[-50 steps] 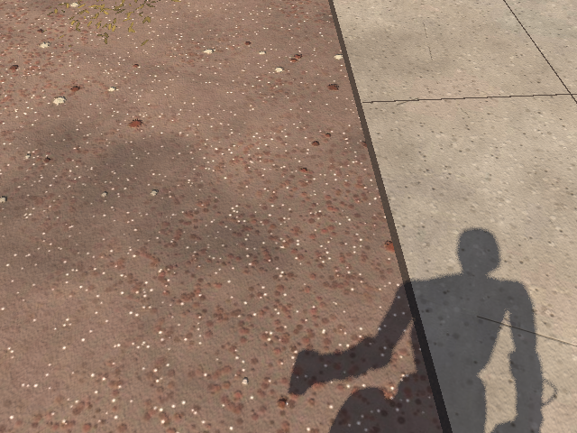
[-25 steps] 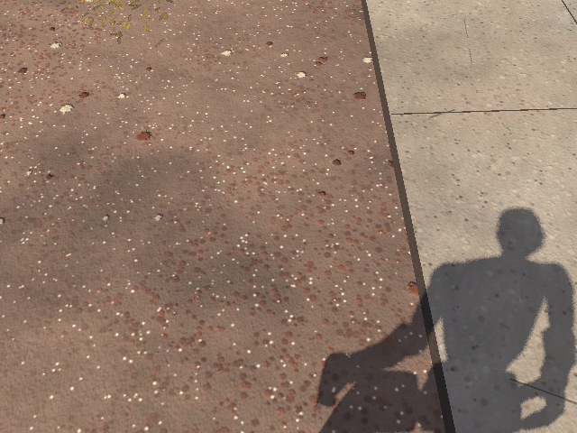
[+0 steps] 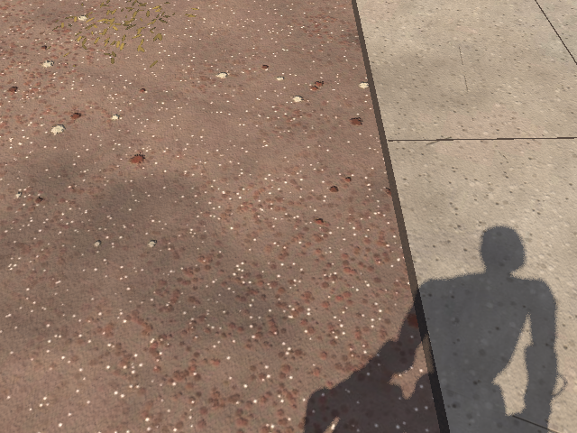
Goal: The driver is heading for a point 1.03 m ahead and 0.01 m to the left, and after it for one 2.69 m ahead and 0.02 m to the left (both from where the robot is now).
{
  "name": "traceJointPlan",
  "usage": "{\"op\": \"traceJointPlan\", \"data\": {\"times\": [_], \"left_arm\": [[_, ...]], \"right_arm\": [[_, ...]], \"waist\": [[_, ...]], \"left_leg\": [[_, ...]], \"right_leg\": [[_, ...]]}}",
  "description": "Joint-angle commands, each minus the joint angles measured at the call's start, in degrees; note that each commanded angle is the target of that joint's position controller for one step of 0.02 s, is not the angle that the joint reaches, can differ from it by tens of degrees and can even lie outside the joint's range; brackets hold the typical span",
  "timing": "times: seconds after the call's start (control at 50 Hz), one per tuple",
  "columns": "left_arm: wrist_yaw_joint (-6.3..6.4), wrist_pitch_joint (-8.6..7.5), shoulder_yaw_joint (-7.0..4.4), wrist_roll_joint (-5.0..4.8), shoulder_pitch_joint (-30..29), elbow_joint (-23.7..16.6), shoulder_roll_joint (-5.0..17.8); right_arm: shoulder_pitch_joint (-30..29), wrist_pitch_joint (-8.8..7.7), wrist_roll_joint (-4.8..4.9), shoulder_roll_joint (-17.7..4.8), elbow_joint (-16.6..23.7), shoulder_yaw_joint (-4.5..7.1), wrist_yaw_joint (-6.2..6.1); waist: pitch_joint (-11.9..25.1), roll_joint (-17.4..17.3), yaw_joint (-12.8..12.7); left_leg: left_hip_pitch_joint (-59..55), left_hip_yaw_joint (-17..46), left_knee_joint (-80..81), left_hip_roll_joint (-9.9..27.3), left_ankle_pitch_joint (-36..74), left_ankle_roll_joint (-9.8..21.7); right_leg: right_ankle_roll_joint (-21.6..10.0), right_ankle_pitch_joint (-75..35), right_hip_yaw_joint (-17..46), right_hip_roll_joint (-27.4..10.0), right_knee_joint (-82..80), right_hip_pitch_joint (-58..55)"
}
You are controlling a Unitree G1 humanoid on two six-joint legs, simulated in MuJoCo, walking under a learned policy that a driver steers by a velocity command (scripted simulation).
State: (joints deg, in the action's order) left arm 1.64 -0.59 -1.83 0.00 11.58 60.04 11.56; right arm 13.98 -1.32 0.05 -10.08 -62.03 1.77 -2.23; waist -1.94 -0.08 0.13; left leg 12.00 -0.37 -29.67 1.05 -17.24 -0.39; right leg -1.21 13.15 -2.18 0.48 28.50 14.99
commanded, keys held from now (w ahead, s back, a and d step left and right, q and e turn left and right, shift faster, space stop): no key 0.22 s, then w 0.78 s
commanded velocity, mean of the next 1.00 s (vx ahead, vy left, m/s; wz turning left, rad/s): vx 0.28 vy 0.00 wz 0.00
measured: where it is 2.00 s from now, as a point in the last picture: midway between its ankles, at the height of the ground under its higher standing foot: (294, 371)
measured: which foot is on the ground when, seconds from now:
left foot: down 0.00-0.96, up 0.98-1.00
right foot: down 0.00-0.54, up 0.56-0.92, down 0.94-1.00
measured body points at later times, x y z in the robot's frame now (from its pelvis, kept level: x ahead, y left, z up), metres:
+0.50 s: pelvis +0.05 +0.01 -0.01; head +0.05 +0.02 +0.44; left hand +0.03 +0.26 -0.17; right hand +0.06 -0.23 -0.16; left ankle +0.00 +0.11 -0.73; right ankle +0.02 -0.11 -0.74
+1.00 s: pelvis +0.29 -0.01 -0.02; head +0.33 -0.01 +0.42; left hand +0.51 +0.22 -0.12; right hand +0.19 -0.26 -0.16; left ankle +0.04 +0.12 -0.68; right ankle +0.41 -0.10 -0.74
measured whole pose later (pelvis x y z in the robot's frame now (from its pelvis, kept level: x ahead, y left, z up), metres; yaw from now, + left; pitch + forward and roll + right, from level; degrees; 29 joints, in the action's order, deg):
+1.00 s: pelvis +0.29 -0.01 -0.02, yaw +1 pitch +2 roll +0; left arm -2.3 -5.9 -2.9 -0.9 -3.4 49.9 13.2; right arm 27.1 -4.6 0.5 -11.8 -62.1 2.1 -0.5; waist -2.9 -0.1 2.8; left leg 1.1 2.0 -48.6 1.0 -29.4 0.9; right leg -5.3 6.0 -4.6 1.4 34.6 30.0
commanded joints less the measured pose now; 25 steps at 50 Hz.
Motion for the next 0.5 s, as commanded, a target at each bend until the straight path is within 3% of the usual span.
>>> {"op": "traceJointPlan", "data": {"times": [0.02, 0.22, 0.24, 0.28, 0.3, 0.34, 0.38, 0.42, 0.44, 0.46, 0.5], "left_arm": [[0.29, -0.15, -0.81, -0.1, 1.4, -1.2, 4.8], [0.62, 0.29, -0.95, -0.16, 0.9, 0.4, 4.6], [0.61, 0.36, -0.86, -0.15, 2.0, 1.2, 4.0], [0.74, 0.5, -1.57, -0.95, 2.4, 1.5, 5.5], [0.79, 0.14, -1.7, -1.15, 2.3, 1.2, 5.8], [0.5, -1.48, -1.75, -1.67, 3.1, 0.8, 5.6], [-0.08, -3.07, -2.16, -1.87, 6.5, 1.4, 6.3], [-0.64, -3.9, -2.81, -1.88, 10.4, 2.2, 8.5], [-0.74, -4.08, -2.88, -1.59, 10.9, 2.1, 9.0], [-0.73, -4.24, -2.9, -1.42, 9.3, 1.3, 9.5], [-0.93, -4.19, -2.7, -2.1, 2.0, -1.5, 9.1]], "right_arm": [[3.1, -0.08, 0.02, -5.8, 0.9, 0.94, -0.18], [3.0, 0.37, -0.06, -4.9, 0.0, 0.86, -0.34], [4.4, 0.46, -0.03, -4.4, -0.8, 0.8, -0.36], [4.7, 0.57, 0.7, -5.7, -0.8, 1.38, -0.55], [4.2, 0.24, 0.92, -5.9, -0.2, 1.45, -0.68], [4.1, -1.35, 1.41, -5.0, 0.7, 1.3, -0.51], [2.9, -3.03, 1.42, -4.0, 1.7, 1.18, 0.11], [1.2, -4.19, 1.41, -2.1, 3.2, 0.84, 0.98], [0.4, -4.48, 1.47, -2.1, 3.8, 0.87, 1.28], [1.2, -4.71, 1.58, -2.0, 3.8, 0.83, 1.57], [7.3, -5.2, 1.71, -2.0, 1.5, 0.97, 1.84]], "waist": [[2.0, 0.0, 0.0], [0.4, -0.4, -0.1], [1.7, -0.3, 0.0], [-1.6, -0.5, -0.2], [-4.3, -0.1, -0.3], [-7.2, 1.0, -0.6], [-6.6, 2.7, -1.8], [-4.5, 8.0, -2.5], [-4.2, 8.7, -2.3], [-4.3, 9.0, -1.1], [-4.3, 7.6, 3.5]], "left_leg": [[1.8, 1.4, 4.7, 1.7, 12.8, 1.9], [1.6, 0.8, 5.6, 1.0, 10.8, 1.6], [1.0, 0.1, 5.9, 0.4, 4.6, 1.8], [4.7, -0.1, 4.9, -0.5, -14.6, 3.9], [7.2, 0.9, 4.8, 0.1, -20.9, 4.9], [10.7, 2.6, 3.5, 1.4, -22.5, 6.2], [14.3, 1.8, -1.2, 1.1, -17.8, 6.3], [17.3, -1.9, -9.6, -0.9, -10.3, 5.9], [16.6, -1.9, -12.0, -1.1, -8.9, 6.6], [14.9, -1.5, -12.1, -0.8, -9.0, 7.5], [3.2, -1.5, -1.8, -0.6, -7.2, 9.2]], "right_leg": [[-1.9, -11.9, 2.3, -2.3, -2.9, -4.4], [-1.6, -10.2, 2.6, -2.5, -3.4, -4.5], [-1.8, -3.8, 1.9, -1.8, -3.5, -5.0], [-3.2, 18.5, 1.7, -0.7, -2.9, -1.3], [-4.2, 25.5, 3.2, -1.6, -3.7, 1.5], [-6.0, 28.9, 7.4, -4.3, -5.0, 2.9], [-8.5, 28.5, 13.3, -7.9, -6.7, -0.8], [-12.7, 30.6, 25.5, -15.0, -13.0, -5.3], [-14.3, 30.5, 30.2, -17.6, -15.4, -4.4], [-14.7, 29.3, 31.5, -18.7, -15.7, -2.3], [-11.0, 21.4, 23.0, -15.1, -12.2, 5.3]]}}
Keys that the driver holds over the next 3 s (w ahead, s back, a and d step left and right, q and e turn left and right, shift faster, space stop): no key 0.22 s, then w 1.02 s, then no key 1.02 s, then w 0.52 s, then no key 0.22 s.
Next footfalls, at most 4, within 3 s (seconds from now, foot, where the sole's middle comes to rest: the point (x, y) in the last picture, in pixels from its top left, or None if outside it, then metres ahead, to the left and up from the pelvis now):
0.94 right None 0.45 -0.10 -0.77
1.46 left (246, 344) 0.72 0.13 -0.77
1.80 right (343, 367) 0.66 -0.10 -0.77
2.96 right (327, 232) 1.08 -0.09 -0.77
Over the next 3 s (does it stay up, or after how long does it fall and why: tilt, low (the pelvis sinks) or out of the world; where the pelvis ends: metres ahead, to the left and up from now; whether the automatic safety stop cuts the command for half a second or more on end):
stays up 0.90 0.01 -0.02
